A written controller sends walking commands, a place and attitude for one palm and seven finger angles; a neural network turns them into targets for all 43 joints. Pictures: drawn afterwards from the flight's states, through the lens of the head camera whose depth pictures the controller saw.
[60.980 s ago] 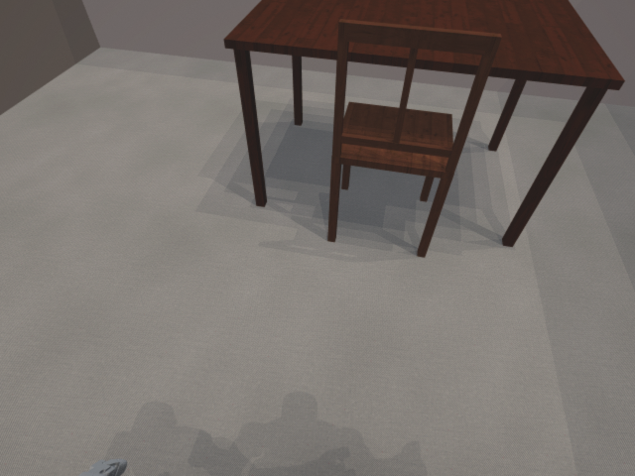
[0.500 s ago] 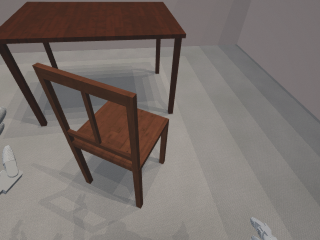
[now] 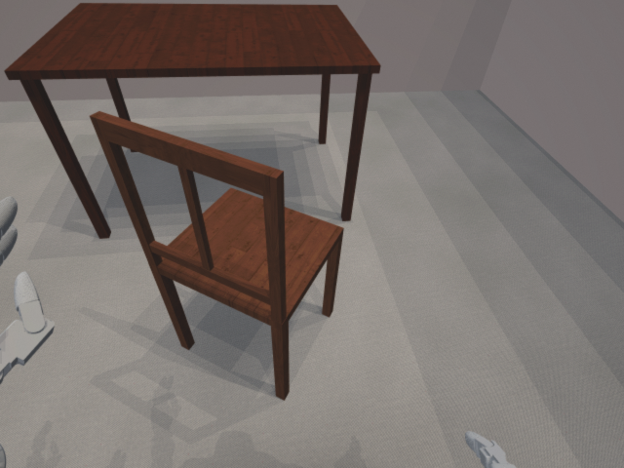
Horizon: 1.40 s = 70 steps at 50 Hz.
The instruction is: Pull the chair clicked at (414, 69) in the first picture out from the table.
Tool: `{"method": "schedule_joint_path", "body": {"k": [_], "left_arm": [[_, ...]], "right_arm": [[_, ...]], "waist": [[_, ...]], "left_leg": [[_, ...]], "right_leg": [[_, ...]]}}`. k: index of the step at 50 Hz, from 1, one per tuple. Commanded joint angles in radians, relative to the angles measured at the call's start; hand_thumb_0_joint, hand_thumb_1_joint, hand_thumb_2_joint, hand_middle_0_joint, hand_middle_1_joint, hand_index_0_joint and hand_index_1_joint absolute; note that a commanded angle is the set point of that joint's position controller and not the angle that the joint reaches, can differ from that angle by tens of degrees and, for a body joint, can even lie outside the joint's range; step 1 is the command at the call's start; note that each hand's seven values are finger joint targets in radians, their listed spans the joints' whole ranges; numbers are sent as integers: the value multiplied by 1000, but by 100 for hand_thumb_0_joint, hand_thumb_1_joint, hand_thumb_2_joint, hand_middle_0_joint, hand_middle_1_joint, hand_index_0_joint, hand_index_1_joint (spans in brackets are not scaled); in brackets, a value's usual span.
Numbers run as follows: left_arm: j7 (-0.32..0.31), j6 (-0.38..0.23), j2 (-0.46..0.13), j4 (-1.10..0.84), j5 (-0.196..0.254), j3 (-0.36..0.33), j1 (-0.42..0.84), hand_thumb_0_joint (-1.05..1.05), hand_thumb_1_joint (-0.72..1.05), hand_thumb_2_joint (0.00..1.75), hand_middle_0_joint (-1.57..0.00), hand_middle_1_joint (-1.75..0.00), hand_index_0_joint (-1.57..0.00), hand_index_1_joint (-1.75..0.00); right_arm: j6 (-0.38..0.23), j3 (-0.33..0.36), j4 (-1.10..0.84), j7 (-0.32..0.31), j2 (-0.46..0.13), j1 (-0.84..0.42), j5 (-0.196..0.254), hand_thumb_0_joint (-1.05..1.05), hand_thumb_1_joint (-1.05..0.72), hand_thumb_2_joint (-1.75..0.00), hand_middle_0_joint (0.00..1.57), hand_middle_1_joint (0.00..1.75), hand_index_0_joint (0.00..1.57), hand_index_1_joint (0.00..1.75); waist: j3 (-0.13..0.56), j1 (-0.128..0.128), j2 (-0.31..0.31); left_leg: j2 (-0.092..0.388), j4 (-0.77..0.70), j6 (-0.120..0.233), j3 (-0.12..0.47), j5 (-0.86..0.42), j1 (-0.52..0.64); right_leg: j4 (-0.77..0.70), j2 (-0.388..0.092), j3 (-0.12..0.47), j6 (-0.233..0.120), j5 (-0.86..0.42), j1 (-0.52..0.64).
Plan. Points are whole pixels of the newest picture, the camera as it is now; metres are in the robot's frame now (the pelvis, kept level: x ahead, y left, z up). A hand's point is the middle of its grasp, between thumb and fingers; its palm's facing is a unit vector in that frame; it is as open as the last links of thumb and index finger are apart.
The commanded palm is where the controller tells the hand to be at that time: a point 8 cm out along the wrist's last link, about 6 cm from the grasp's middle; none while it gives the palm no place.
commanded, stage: stop stepping back and stand still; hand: left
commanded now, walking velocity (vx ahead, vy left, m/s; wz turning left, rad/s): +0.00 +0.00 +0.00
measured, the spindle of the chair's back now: (198, 222) +0.61 +0.27 -0.08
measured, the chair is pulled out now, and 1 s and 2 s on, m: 0.60 0.60 0.60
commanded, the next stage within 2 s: let the arm hang, fingers relaxed in 0.62 s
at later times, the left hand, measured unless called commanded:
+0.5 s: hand (82, 278) +0.25 +0.26 +0.17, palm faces +0.37 -0.80 -0.48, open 7.4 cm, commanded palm +0.19 +0.30 +0.19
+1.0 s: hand out of the picture +0.12 +0.17 -0.15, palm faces +0.00 -0.99 -0.16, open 7.2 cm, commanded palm none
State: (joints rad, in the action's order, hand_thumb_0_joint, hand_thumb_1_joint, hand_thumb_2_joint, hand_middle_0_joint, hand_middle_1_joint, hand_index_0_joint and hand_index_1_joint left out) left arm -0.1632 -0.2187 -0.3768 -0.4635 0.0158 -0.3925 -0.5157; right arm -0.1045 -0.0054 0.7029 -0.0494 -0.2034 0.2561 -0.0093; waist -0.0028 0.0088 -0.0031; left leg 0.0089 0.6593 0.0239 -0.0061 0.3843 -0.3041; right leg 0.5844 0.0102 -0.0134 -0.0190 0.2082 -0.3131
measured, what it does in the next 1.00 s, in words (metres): stands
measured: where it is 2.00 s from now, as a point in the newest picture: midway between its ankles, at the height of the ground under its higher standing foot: outside the picture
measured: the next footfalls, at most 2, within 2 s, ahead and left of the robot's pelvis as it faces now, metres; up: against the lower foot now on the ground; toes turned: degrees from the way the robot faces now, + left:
none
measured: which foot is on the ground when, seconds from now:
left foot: down 0.00-1.00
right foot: down 0.00-1.00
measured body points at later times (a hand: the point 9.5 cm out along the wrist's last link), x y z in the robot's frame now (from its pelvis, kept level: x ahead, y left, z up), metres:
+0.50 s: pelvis +0.05 +0.00 +0.02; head +0.06 +0.01 +0.47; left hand +0.23 +0.30 +0.20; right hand +0.21 -0.24 -0.07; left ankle +0.05 +0.11 -0.72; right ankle +0.05 -0.12 -0.72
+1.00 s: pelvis +0.04 +0.01 +0.01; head +0.06 +0.02 +0.46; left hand +0.12 +0.22 -0.14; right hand +0.11 -0.24 -0.12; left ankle +0.05 +0.11 -0.72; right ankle +0.05 -0.12 -0.72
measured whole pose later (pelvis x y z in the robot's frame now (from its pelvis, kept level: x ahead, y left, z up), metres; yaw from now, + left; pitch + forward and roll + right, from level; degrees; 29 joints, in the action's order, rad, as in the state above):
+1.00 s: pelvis +0.04 +0.01 +0.01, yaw +0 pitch -1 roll +0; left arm -0.02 0.06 -0.15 0.84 -0.01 -0.01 -0.26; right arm 0.00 -0.01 0.90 0.00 -0.21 0.22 -0.03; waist -0.05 0.03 -0.02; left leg -0.02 0.51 0.02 -0.02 0.27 -0.23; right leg 0.52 -0.01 0.01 0.01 0.26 -0.24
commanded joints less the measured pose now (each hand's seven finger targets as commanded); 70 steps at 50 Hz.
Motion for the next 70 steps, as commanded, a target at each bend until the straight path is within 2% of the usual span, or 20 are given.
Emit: {"method": "schedule_joint_path", "body": {"k": [1, 2, 4, 6, 7, 10, 20, 25, 35, 36, 37, 38, 41, 43, 47, 52, 54, 56, 61, 70], "left_arm": [[-24, -63, -220, -241, 5, -143, 86, 0, 90, 90, -20, -30, -20, -30], [-23, -65, -221, -249, -8, -157, 95, 0, 90, 90, -20, -30, -20, -30], [-20, -59, -213, -228, -13, -150, 79, 0, 90, 90, -20, -30, -20, -30], [-22, -59, -213, -206, -9, -144, 68, 0, 90, 90, -20, -30, -20, -30], [-20, -68, -200, -208, -5, -133, 81, 0, 90, 90, -20, -30, -20, -30], [-17, -71, -187, -188, 5, -120, 31, 0, 90, 90, -20, -30, -20, -30], [-18, -61, -211, -207, 26, -147, -38, 0, 90, 90, -20, -30, -20, -30], [-14, -54, -204, -204, 33, -140, -54, 0, 90, 90, -20, -30, -20, -30], [-19, -42, -205, -193, 36, -136, -38, 0, 90, 90, -20, -30, -20, -30], [116, 93, 3, 560, -37, 333, 59, 0, 90, 90, -20, -30, -20, -30], [148, 181, 39, 614, -58, 279, 37, 0, 90, 90, -20, -30, -20, -30], [152, 202, 54, 649, -53, 292, 58, 0, 90, 90, -20, -30, -20, -30], [155, 209, 36, 806, -52, 316, 168, 0, 90, 90, -20, -30, -20, -30], [150, 216, 20, 934, -48, 325, 210, 0, 90, 90, -20, -30, -20, -30], [143, 231, 26, 1176, -39, 350, 251, 0, 90, 90, -20, -30, -20, -30], [142, 226, 81, 1360, -38, 347, 210, 0, 90, 90, -20, -30, -20, -30], [144, 225, 86, 1402, -34, 354, 200, 0, 90, 90, -20, -30, -20, -30], [143, 222, 91, 1436, -32, 361, 195, 0, 90, 90, -20, -30, -20, -30], [138, 220, 108, 1498, -29, 373, 165, 0, 90, 90, -20, -30, -20, -30], [129, 219, 140, 1548, -29, 378, 122, 0, 90, 90, -20, -30, -20, -30]], "right_arm": [[-69, 43, -191, -23, -130, -125, 9, 0, -90, -90, 20, 30, 20, 30], [-74, 37, -201, -25, -109, -142, 13, 0, -90, -90, 20, 30, 20, 30], [-88, 38, -201, -21, -105, -134, 16, 0, -90, -90, 20, 30, 20, 30], [-100, 41, -194, -19, -109, -133, 17, 0, -90, -90, 20, 30, 20, 30], [-106, 41, -188, -16, -111, -133, 15, 0, -90, -90, 20, 30, 20, 30], [-102, 52, -184, -3, -115, -119, 14, 0, -90, -90, 20, 30, 20, 30], [-70, 48, -208, -15, -106, -137, 22, 0, -90, -90, 20, 30, 20, 30], [-55, 52, -218, -15, -111, -137, 25, 0, -90, -90, 20, 30, 20, 30], [-37, 50, -229, -21, -110, -144, 25, 0, -90, -90, 20, 30, 20, 30], [-102, 86, -14, 66, -189, -170, 47, 0, -90, -90, 20, 30, 20, 30], [-38, 95, 24, 66, -193, -52, 9, 0, -90, -90, 20, 30, 20, 30], [-2, 80, 15, 60, -154, -31, 5, 0, -90, -90, 20, 30, 20, 30], [46, 59, 8, 53, -145, -34, -13, 0, -90, -90, 20, 30, 20, 30], [68, 53, 28, 50, -149, -39, -19, 0, -90, -90, 20, 30, 20, 30], [85, 25, 119, 43, -139, -62, -20, 0, -90, -90, 20, 30, 20, 30], [91, 25, 220, 29, -96, 13, -18, 0, -90, -90, 20, 30, 20, 30], [92, 27, 248, 27, -89, 44, -15, 0, -90, -90, 20, 30, 20, 30], [96, 30, 270, 24, -84, 78, -11, 0, -90, -90, 20, 30, 20, 30], [94, 27, 325, 18, -61, 146, -7, 0, -90, -90, 20, 30, 20, 30], [95, 22, 375, 15, -26, 192, -8, 0, -90, -90, 20, 30, 20, 30]], "waist": [[-11, 11, 246], [-10, -2, 281], [-32, -10, 149], [-36, -3, 83], [-25, 3, 92], [-1, 7, 19], [106, -4, 76], [106, -2, 63], [99, -4, 56], [11, 58, 8], [70, 27, -10], [101, 20, -54], [90, 12, -176], [87, 6, -158], [8, -16, 93], [-9, -15, 167], [-14, -15, 155], [-41, -9, 62], [-73, -5, -1], [-108, 2, -14]], "left_leg": [[204, -452, 82, 301, 274, 7], [252, -505, 101, 330, 384, -148], [204, -431, 84, 233, 259, -214], [126, -342, 45, 136, 123, -172], [90, -311, 28, 103, 92, -138], [47, -233, 8, 63, 24, -20], [96, -285, 2, 63, -355, 106], [89, -274, -7, 46, -397, 121], [83, -280, -6, 40, -365, 129], [76, -132, -19, 40, -512, 112], [93, -148, -21, 41, -506, 98], [89, -135, -10, 56, -455, 92], [61, -133, 8, 87, -360, 62], [53, -161, 8, 89, -391, 79], [77, -281, 15, 109, -369, 72], [74, -335, 21, 112, -160, 72], [76, -350, 23, 118, -115, 68], [82, -346, 25, 114, -103, 66], [78, -336, 30, 107, -131, 78], [69, -339, 26, 91, -74, 76]], "right_leg": [[66, -4, 52, 15, 250, -75], [146, -5, 32, 32, 173, 61], [8, -12, 27, 39, 85, 179], [-138, -25, 59, 25, 41, 200], [-178, -42, 104, 10, 35, 180], [-271, -83, 194, -19, 146, 82], [-169, -53, 86, 12, -247, 210], [-178, -57, 90, 11, -307, 220], [-204, -60, 96, 13, -291, 216], [-90, -98, 14, 2, -383, 43], [-100, -125, 75, -3, -347, 60], [-91, -123, 69, -10, -306, 61], [-95, -134, 107, -31, -292, 76], [-97, -135, 119, -33, -327, 112], [-135, -80, 91, -8, -79, 123], [-196, -72, 83, -21, -8, 140], [-200, -70, 80, -24, -6, 141], [-216, -71, 75, -25, 2, 127], [-228, -81, 87, -31, 10, 97], [-239, -82, 113, -33, 82, 44]]}}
